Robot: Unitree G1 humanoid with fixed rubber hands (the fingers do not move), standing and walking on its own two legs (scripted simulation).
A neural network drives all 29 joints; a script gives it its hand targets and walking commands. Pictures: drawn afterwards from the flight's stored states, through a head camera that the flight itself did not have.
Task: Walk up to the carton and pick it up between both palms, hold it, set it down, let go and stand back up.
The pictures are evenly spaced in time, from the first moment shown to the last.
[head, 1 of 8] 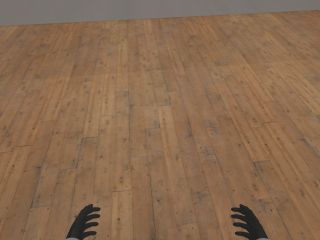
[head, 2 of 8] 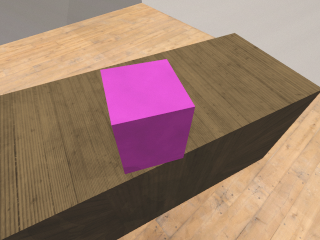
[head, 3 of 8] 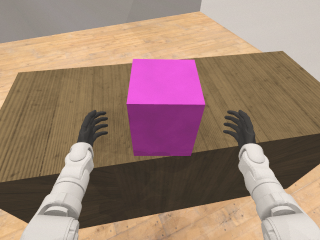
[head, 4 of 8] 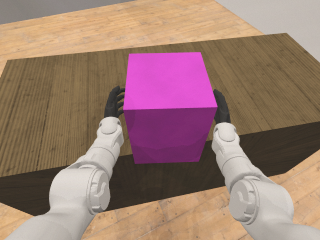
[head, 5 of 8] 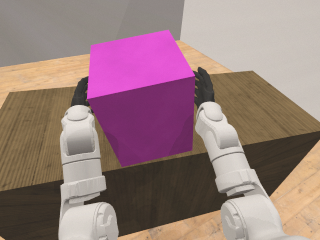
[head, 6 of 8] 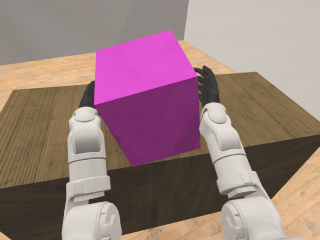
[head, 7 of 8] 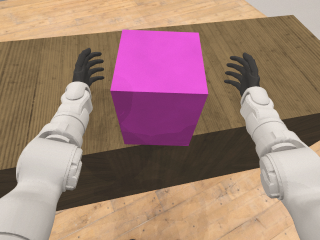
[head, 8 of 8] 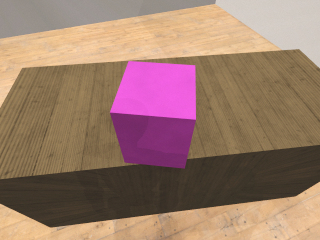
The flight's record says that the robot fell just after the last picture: no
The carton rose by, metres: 0.19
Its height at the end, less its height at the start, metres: +0.00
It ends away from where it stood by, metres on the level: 0.02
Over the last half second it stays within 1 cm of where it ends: yes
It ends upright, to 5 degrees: yes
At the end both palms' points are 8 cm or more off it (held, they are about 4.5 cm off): yes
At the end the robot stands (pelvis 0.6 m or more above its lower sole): yes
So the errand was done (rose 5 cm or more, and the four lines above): yes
